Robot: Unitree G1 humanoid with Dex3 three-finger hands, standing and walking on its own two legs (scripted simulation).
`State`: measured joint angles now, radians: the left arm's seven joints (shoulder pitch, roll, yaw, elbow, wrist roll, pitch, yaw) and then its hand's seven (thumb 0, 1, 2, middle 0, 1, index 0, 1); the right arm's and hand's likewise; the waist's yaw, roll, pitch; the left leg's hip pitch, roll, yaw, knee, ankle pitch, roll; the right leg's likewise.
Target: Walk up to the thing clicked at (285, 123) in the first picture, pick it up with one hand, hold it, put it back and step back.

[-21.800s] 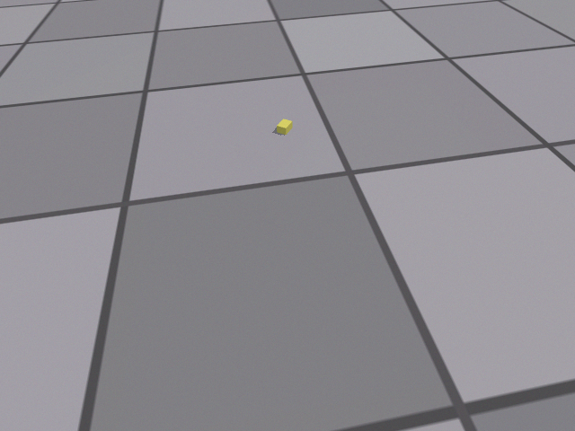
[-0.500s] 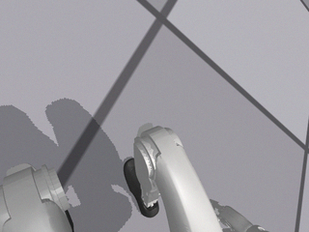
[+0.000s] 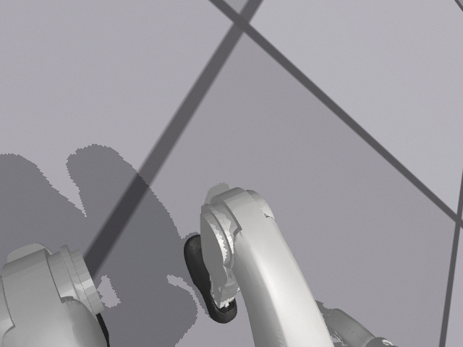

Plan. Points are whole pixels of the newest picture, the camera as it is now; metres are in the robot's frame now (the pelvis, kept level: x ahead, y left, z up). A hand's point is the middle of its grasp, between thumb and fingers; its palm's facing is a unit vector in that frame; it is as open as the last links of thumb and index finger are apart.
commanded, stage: close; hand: left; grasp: from above
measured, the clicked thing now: out of the picture +0.44 +0.32 -0.28
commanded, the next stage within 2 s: settle in 0.08 s
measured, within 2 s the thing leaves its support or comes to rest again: leaves its support in 0.48 s
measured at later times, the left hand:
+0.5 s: hand out of the picture +0.44 +0.32 -0.25, palm faces -0.42 -0.14 -0.89, open 9.1 cm
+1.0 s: hand out of the picture +0.43 +0.33 -0.15, palm faces -0.45 -0.10 -0.89, open 9.1 cm
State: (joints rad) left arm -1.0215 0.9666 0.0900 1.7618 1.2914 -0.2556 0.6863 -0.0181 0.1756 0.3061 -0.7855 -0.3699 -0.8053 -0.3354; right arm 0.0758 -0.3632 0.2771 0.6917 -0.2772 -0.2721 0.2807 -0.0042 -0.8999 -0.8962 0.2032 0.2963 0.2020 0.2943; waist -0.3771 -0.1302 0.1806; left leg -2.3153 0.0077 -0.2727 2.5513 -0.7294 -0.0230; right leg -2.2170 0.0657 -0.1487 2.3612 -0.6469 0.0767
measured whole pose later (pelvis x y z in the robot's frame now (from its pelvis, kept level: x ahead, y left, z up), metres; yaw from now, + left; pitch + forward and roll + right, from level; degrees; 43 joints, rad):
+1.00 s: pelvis +0.00 +0.00 +0.02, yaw +5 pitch +33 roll -10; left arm -0.92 0.73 0.03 1.39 1.22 -0.19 0.36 -0.02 0.14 0.34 -0.83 -0.32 -0.84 -0.31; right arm 0.13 -0.31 0.11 0.69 -0.13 -0.12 0.24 0.00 -0.92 -0.90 0.20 0.30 0.20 0.29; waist -0.25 0.01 -0.03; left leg -2.32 -0.01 -0.18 2.42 -0.69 -0.02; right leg -2.24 0.02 -0.08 2.31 -0.66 0.06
